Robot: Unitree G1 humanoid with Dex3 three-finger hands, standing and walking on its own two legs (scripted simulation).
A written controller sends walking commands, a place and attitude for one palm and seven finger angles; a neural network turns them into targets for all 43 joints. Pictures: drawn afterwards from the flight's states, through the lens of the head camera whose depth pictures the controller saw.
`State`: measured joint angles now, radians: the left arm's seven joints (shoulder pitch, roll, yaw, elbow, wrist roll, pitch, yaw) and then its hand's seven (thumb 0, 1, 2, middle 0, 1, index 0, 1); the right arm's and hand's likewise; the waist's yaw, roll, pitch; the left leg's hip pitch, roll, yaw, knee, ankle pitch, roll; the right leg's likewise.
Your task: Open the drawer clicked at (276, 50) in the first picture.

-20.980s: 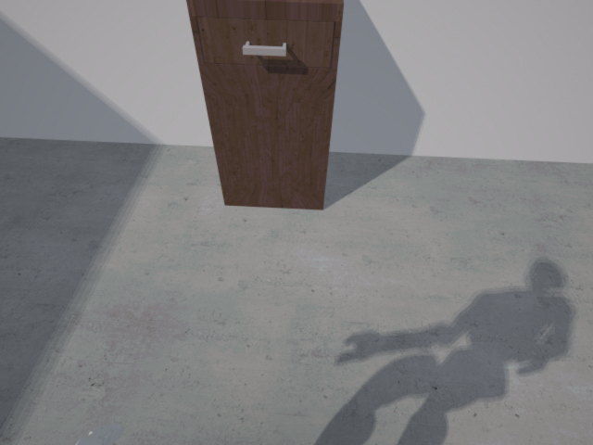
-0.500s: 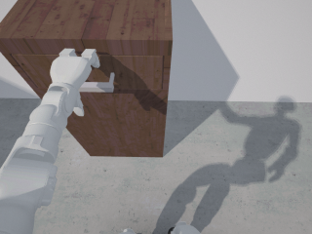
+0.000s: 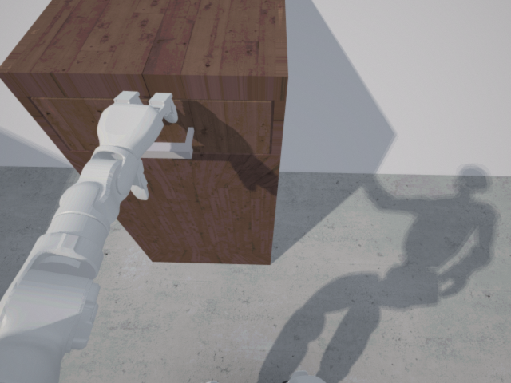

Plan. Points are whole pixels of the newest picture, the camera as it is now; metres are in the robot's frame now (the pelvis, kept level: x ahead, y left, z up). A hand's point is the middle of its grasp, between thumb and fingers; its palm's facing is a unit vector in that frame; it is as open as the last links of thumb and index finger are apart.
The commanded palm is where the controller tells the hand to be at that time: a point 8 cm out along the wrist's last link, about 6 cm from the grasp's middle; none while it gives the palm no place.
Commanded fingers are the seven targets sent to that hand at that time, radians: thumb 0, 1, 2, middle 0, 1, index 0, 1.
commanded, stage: lower the fingers behind the handle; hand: left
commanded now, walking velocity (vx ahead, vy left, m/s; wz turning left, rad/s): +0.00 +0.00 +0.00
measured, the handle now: (157, 141) +0.54 +0.17 +0.02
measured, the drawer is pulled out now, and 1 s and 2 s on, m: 0.00 0.00 0.00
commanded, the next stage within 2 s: lift the fingers back up to retry in 1.58 s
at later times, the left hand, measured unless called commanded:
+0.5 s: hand (147, 161) +0.48 +0.18 +0.03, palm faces -0.02 -0.06 -1.00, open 13.8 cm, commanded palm +0.47 +0.20 +0.09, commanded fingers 0.00 -0.50 0.30 -0.30 -1.20 -0.30 -1.20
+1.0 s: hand (126, 159) +0.49 +0.22 +0.03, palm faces -0.11 +0.01 -0.99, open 13.9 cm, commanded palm +0.48 +0.19 +0.06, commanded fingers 0.00 -0.50 0.30 -0.30 -1.20 -0.30 -1.20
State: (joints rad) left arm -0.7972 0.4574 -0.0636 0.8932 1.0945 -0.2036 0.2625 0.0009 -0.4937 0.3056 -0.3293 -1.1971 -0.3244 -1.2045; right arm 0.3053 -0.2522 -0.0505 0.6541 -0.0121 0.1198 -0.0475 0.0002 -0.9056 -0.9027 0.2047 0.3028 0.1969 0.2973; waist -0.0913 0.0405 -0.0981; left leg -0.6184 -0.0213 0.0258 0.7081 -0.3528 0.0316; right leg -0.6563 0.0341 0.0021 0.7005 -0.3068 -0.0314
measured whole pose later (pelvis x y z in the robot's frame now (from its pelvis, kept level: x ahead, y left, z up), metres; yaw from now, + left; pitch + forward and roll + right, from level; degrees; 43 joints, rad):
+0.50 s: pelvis +0.00 +0.00 -0.01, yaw +0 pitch +19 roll +0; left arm -0.78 0.49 -0.02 0.91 1.11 -0.27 0.27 0.00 -0.49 0.31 -0.33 -1.20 -0.32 -1.20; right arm 0.34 -0.27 -0.07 0.66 -0.03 0.12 -0.05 0.00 -0.91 -0.90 0.20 0.30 0.20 0.30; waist -0.11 0.03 -0.12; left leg -0.75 -0.01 0.03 0.81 -0.40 0.03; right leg -0.78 0.04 0.00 0.79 -0.34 -0.03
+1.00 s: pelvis -0.01 +0.00 -0.02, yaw +1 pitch +20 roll -1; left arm -0.95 0.54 -0.15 1.06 1.05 -0.13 0.17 0.00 -0.49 0.31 -0.28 -1.27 -0.31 -1.20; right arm 0.36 -0.27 -0.05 0.67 -0.02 0.11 -0.04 0.00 -0.90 -0.90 0.21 0.30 0.20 0.30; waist -0.11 0.04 -0.13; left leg -0.82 -0.02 0.00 0.88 -0.40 0.03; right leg -0.83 0.03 -0.03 0.84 -0.35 -0.03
